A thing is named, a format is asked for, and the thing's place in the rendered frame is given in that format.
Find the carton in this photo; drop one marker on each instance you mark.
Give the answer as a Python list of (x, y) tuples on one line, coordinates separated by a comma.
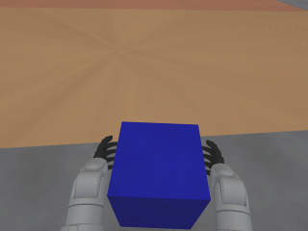
[(159, 177)]

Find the robot right hand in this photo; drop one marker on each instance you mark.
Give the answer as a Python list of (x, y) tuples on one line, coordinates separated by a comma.
[(214, 158)]

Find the robot left forearm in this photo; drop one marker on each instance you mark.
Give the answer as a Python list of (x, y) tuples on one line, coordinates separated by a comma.
[(86, 203)]

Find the robot right forearm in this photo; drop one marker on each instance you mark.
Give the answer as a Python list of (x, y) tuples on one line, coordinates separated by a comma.
[(230, 199)]

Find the robot left hand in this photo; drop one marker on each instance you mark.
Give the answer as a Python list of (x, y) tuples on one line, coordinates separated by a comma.
[(102, 151)]

